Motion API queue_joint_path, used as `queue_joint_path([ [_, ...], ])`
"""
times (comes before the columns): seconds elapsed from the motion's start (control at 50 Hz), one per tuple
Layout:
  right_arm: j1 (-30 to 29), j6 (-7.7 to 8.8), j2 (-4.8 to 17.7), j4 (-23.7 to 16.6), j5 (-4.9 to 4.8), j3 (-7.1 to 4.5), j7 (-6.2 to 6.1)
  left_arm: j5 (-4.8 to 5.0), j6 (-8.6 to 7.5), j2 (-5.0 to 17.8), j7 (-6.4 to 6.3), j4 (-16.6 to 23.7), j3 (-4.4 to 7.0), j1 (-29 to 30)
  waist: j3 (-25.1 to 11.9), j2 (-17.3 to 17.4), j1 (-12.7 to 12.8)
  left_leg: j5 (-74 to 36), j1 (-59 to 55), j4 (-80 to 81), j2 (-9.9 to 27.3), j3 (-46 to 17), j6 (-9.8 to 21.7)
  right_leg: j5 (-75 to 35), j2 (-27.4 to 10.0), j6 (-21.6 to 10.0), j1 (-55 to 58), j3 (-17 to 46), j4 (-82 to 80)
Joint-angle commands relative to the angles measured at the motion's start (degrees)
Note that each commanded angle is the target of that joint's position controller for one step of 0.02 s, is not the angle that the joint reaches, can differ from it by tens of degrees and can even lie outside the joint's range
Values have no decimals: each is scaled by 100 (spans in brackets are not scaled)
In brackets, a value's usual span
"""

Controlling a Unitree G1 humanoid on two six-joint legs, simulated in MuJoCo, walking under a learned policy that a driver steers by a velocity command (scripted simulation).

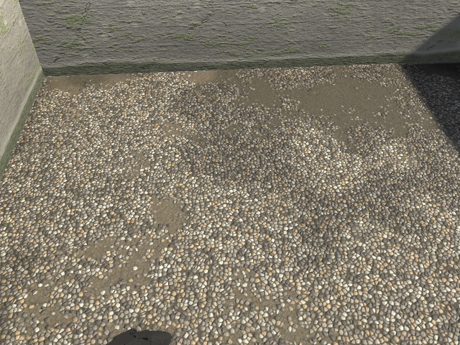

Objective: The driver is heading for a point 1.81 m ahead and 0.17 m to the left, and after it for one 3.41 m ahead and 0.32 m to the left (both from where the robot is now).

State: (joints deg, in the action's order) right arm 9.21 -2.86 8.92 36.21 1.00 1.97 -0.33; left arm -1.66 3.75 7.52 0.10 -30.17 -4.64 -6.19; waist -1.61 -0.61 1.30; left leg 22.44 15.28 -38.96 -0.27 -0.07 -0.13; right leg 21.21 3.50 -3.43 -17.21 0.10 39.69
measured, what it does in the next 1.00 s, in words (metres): stands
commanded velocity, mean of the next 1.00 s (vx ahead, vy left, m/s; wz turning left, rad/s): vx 0.43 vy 0.00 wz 0.28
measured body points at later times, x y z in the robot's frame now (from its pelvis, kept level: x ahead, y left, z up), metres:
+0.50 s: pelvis +0.00 +0.03 -0.01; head +0.00 +0.04 +0.44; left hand +0.13 +0.29 -0.10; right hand +0.27 -0.12 -0.07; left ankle -0.01 +0.11 -0.72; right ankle +0.00 -0.08 -0.72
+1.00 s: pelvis +0.01 +0.03 +0.02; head -0.01 +0.03 +0.47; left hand +0.09 +0.26 -0.09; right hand +0.21 -0.12 -0.08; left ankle -0.02 +0.11 -0.72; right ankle -0.01 -0.07 -0.72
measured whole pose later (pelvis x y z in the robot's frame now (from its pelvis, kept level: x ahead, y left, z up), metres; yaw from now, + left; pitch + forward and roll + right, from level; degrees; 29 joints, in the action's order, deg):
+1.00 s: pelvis +0.01 +0.03 +0.02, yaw +14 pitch -1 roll +0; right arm 8.4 -3.7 7.8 39.8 1.0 4.2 0.4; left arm -1.4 1.9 9.4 -0.3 -39.4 -2.8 -13.2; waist -1.4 -0.3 -0.8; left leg 11.9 9.3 -22.8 -6.5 -5.7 3.5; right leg 16.1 0.8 -1.6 -6.9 -1.5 24.0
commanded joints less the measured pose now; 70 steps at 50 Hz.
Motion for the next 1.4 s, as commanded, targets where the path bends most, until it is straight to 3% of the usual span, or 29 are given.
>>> queue_joint_path([
  [0.02, -741, 60, 362, -731, 19, -96, 40, -19, -178, 501, -38, 523, 178, 481, -93, -224, 30, -721, -80, 343, -61, -437, 217, -597, -534, 187, -307, 487, -976],
  [0.08, -736, 28, 445, -781, 29, -124, 70, -28, -234, 528, -48, 527, 225, 449, -188, -134, -19, -930, 45, 325, -137, -549, 222, -856, -607, 183, -40, 329, -821],
  [0.1, -838, -11, 433, -839, -18, -139, 34, -40, -264, 496, -73, 528, 215, 470, -175, -78, -32, -1130, 90, 340, -138, -636, 213, -1135, -562, 223, 91, 197, -753],
  [0.2, -813, -92, 569, -878, -45, -177, -20, -71, -327, 534, -91, 530, 287, 300, -295, 221, -94, -1586, 264, 377, -128, -1027, 380, -1141, -535, 363, 450, -268, -388],
  [0.26, -917, -116, 612, -912, -85, -181, -22, -74, -325, 556, -78, 548, 330, 276, -447, 258, -144, -2012, 389, 357, -141, -1235, 458, -1283, -545, 399, 669, -398, -229],
  [0.28, -970, -121, 633, -940, -99, -182, -9, -120, -349, 616, -41, 494, 336, 153, -549, 184, -127, -1907, 538, 297, -136, -1291, 507, -1179, -582, 364, 835, -419, -205],
  [0.32, -1022, -180, 594, -964, -107, -179, -41, -73, -357, 770, -101, 349, 433, -32, -653, -50, -154, -2224, 830, -26, -206, -1076, 541, -1725, -855, 272, 1237, -367, -165],
  [0.34, -1140, -175, 518, -989, -16, -145, 46, -59, -270, 817, -124, 371, 451, 132, -195, -185, -253, -2823, 1201, -350, -244, -726, 454, -3085, -1164, 205, 1055, -316, -59],
  [0.38, -1005, -132, 498, -890, 15, -151, 47, -104, -210, 850, -149, 303, 519, -86, -620, -210, -213, -2709, 1017, -417, -253, -585, 452, -3790, -1400, 142, 1152, -390, 71],
  [0.44, -998, -115, 467, -830, -24, -144, 48, -103, -126, 798, -161, 289, 569, 22, -873, -67, -267, -3700, 578, -302, -232, -588, 616, -2887, -1150, 370, 863, -784, 310],
  [0.46, -826, -152, 593, -780, -152, -189, -35, -104, -149, 771, -132, 292, 565, -7, -1189, 146, -282, -3315, 282, -64, -182, -1107, 754, -1035, -810, 461, 759, -904, 333],
  [0.5, -853, -237, 805, -822, -194, -229, -14, -50, -107, 552, -84, 431, 489, 436, -617, 774, -469, -3307, 620, 438, 113, -2210, 965, 790, -311, 571, 91, -906, 701],
  [0.54, -1064, -272, 813, -913, -64, -198, -28, 14, -163, 378, -65, 445, 386, 301, -444, 1157, -336, -2799, 261, 900, 436, -2692, 1164, 1333, -178, 638, -642, -535, 817],
  [0.56, -1252, -282, 699, -964, -45, -153, -51, 17, -230, 363, -69, 378, 356, 161, -472, 1085, -227, -2495, 305, 1003, 443, -2631, 1102, 1024, -217, 602, -455, -423, 533],
  [0.58, -1508, -275, 582, -1007, -132, -118, -67, 13, -340, 344, -91, 276, 338, -12, -565, 866, -61, -2012, 456, 1043, 369, -2387, 936, 326, -314, 533, 82, -431, 16],
  [0.6, -1610, -255, 435, -1015, -152, -71, -59, -28, -415, 316, -105, 195, 326, -63, -663, 612, -16, -1505, 635, 1026, 234, -2069, 741, -197, -414, 456, 631, -453, -272],
  [0.64, -1310, -192, 267, -964, -98, -5, 3, -43, -419, 446, -102, 171, 336, 227, -590, -218, -309, -866, 837, 847, -108, -1439, 444, -972, -696, 164, 1079, -116, -346],
  [0.66, -1229, -168, 300, -908, -38, -4, 31, 14, -377, 444, -89, 167, 319, 275, -483, -298, -367, -706, 780, 764, -189, -1209, 370, -1098, -770, 43, 1016, 62, -475],
  [0.68, -1150, -148, 338, -852, 19, -5, 52, 72, -336, 468, -79, 157, 314, 287, -374, -275, -416, -580, 696, 760, -196, -1051, 326, -1004, -773, -28, 896, 204, -606],
  [0.72, -968, -128, 342, -740, 22, 31, 69, 88, -296, 502, -69, 111, 305, 199, -128, -178, -424, -407, 682, 968, -147, -1124, 326, -459, -713, -33, 756, 210, -793],
  [0.78, -970, -105, 170, -624, 10, 157, 63, 11, -247, 424, -51, -22, 257, -76, 182, 141, -276, -323, 753, 1538, 36, -1450, 370, 197, -643, 80, 763, 208, -1135],
  [0.86, -861, -20, 178, -386, 8, 168, 67, 0, -241, 546, -65, -283, 275, -336, 371, 281, -185, -716, 521, 2068, 114, -1516, 350, -223, -758, 92, 1025, 415, -1667],
  [0.98, -668, 24, 255, -113, -27, 115, 26, 45, -298, 649, -50, -547, 316, -421, -69, 93, -171, -1847, -197, 2185, 205, -1413, 417, -1409, -824, 103, 1444, 491, -1929],
  [1.0, -637, 51, 199, -128, 44, 122, 113, 24, -252, 542, -38, -444, 280, -252, -35, 78, -274, -2396, -442, 2292, 300, -1348, 460, -2097, -957, 110, 1267, 570, -2006],
  [1.08, -467, 89, 279, 5, 4, 86, 114, 40, -171, 666, -46, -507, 322, -321, -431, -2, -233, -2771, -750, 2220, 347, -1249, 494, -2395, -935, 131, 1571, 547, -2075],
  [1.24, -354, 73, 391, 91, -9, 41, 83, 48, -75, 736, -50, -499, 338, -289, -314, 46, -194, -2760, -656, 2277, 389, -1173, 479, -2452, -938, 104, 1581, 564, -2168],
  [1.26, 309, 28, 589, 228, 183, 108, 71, -173, -58, 915, -44, -554, 264, -787, -243, -193, -78, -2982, -513, 2355, 385, -1400, 773, -2418, -770, -180, 1939, 614, -2271],
  [1.32, 176, 31, 642, 149, 185, 100, 72, -145, -37, 906, -13, -548, 229, -711, -82, 86, -78, -2792, -435, 2363, 389, -1313, 782, -2538, -852, -294, 1924, 656, -2326],
  [1.4, 236, 30, 680, 69, 168, 107, 71, -118, -35, 964, -18, -546, 206, -709, -2, 93, -81, -2493, -416, 2371, 363, -1305, 718, -2226, -827, -262, 1783, 646, -2459],
])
